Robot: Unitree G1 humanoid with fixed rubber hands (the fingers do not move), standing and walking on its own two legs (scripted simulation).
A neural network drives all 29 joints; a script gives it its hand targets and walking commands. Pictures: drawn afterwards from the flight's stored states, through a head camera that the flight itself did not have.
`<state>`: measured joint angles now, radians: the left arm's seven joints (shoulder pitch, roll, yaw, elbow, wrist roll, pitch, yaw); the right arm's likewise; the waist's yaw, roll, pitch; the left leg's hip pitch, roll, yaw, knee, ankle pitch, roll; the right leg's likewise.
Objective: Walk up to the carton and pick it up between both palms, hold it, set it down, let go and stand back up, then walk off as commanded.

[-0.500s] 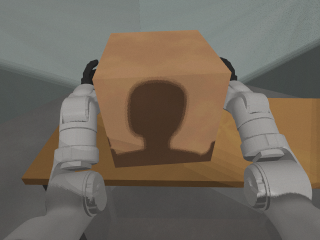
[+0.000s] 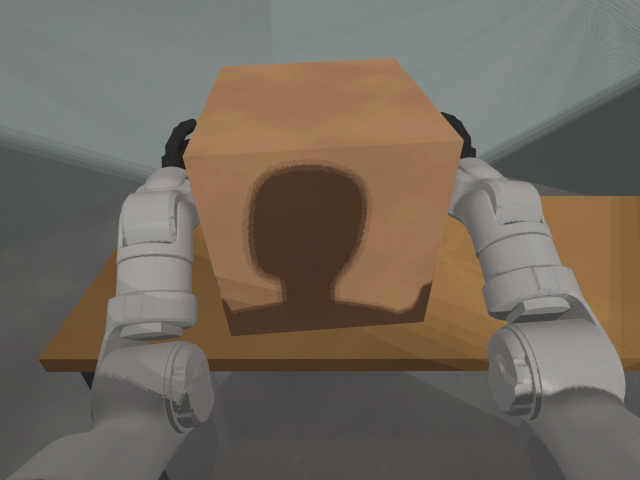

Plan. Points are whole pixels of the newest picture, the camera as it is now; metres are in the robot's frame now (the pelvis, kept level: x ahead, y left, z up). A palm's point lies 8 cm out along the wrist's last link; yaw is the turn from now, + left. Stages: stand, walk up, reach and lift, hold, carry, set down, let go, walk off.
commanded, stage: hold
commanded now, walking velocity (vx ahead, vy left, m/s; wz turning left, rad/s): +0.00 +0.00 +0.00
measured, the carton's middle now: (318, 188) +0.40 +0.02 +0.24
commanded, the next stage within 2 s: none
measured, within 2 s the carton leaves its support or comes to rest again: neither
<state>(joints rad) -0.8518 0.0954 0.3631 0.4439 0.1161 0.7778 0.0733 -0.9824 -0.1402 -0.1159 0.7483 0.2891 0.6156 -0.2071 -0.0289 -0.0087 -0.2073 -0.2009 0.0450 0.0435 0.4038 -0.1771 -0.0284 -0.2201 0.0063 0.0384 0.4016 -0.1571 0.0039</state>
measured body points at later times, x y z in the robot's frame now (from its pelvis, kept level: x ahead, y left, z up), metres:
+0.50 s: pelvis +0.01 +0.00 +0.00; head -0.08 +0.01 +0.44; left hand +0.39 +0.19 +0.26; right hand +0.40 -0.14 +0.27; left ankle +0.03 +0.13 -0.74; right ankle +0.04 -0.12 -0.74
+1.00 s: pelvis +0.00 +0.00 +0.00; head -0.09 +0.00 +0.44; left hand +0.38 +0.18 +0.27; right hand +0.39 -0.15 +0.28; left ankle +0.03 +0.13 -0.74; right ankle +0.04 -0.12 -0.74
